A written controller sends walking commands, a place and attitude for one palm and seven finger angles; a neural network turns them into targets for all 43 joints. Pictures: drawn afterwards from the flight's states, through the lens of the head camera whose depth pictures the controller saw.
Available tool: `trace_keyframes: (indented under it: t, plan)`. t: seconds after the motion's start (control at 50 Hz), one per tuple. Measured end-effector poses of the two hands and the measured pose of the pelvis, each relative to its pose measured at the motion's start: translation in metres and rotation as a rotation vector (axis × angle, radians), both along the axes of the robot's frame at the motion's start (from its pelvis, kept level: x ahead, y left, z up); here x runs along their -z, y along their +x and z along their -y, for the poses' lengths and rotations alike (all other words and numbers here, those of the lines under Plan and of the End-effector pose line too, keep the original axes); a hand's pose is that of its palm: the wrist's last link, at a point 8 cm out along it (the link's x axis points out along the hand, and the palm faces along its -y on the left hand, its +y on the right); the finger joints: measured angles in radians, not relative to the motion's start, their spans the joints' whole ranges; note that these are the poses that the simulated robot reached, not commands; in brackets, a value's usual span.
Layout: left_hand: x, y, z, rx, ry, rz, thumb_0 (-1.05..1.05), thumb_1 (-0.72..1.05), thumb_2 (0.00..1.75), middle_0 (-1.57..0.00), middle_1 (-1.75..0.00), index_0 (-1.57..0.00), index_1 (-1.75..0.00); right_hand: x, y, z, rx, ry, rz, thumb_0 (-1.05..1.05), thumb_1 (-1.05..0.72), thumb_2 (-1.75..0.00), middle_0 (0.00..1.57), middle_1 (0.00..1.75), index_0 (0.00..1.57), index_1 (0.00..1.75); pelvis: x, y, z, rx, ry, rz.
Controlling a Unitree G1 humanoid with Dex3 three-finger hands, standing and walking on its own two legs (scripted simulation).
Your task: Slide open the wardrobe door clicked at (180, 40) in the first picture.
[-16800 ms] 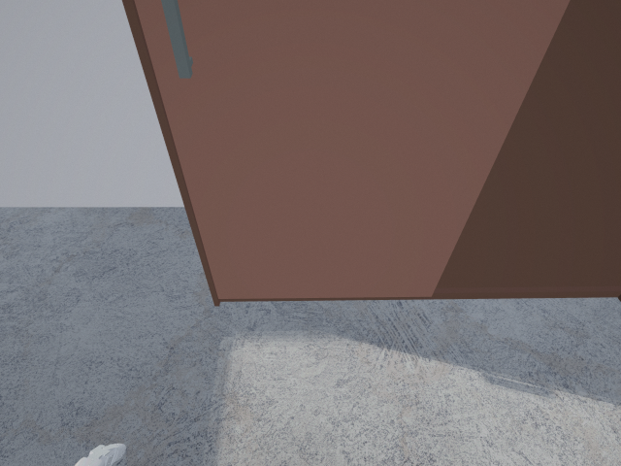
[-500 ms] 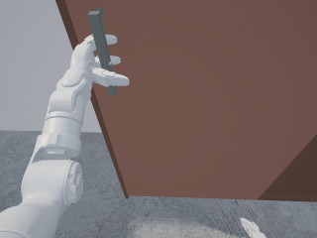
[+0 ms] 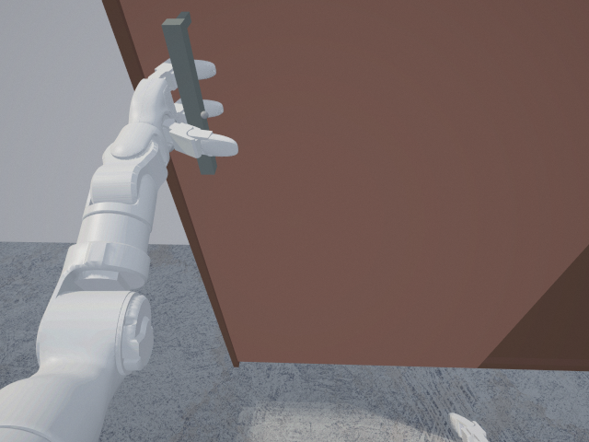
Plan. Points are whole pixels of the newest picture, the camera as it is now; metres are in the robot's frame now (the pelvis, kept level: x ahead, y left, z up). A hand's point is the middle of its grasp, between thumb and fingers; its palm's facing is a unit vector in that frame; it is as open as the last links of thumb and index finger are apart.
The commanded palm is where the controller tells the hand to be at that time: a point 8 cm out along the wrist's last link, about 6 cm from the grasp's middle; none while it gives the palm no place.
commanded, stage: grip the handle and tug to test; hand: left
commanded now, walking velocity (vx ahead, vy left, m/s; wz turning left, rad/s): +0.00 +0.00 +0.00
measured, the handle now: (197, 100) +0.50 +0.15 +0.24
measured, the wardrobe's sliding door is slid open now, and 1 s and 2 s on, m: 0.00 0.00 0.00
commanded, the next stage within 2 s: tug the door sideways, standing still in 1.36 s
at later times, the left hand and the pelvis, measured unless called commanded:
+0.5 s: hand (204, 115) +0.44 +0.13 +0.25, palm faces +0.00 -1.00 -0.01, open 7.5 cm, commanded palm +0.42 +0.18 +0.24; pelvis +0.00 +0.01 +0.00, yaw +0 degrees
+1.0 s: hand (204, 115) +0.44 +0.13 +0.25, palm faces +0.01 -1.00 -0.01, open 5.6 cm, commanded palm +0.42 +0.18 +0.24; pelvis +0.01 +0.00 +0.00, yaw +1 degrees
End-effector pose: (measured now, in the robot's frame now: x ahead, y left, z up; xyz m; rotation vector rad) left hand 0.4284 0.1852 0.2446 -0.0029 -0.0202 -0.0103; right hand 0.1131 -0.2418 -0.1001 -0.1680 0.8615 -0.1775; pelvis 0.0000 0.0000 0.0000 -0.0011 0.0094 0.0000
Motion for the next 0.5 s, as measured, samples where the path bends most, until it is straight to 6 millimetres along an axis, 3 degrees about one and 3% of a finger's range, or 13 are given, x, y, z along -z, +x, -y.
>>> trace_keyframes:
  t: [0.18,0.5]
  plan:
    - [-0.002,-0.003,-0.004,0.000,0.004,0.021,-0.01,-0.29,0.39,-0.33,-1.24,-0.32,-1.23,-0.004,0.006,-0.003,-0.001,0.002,0.018,0.02,-0.90,-0.90,0.20,0.30,0.21,0.30,0.000,0.002,-0.003,0.006,-0.001,0.003]
    - [-0.003,-0.006,0.002,-0.007,0.012,0.011,0.00,0.41,0.69,-0.40,-1.33,-0.38,-1.33,-0.006,0.023,-0.012,-0.026,0.013,0.036,0.02,-0.90,-0.90,0.20,0.30,0.21,0.30,0.000,0.005,-0.006,0.003,-0.001,0.007]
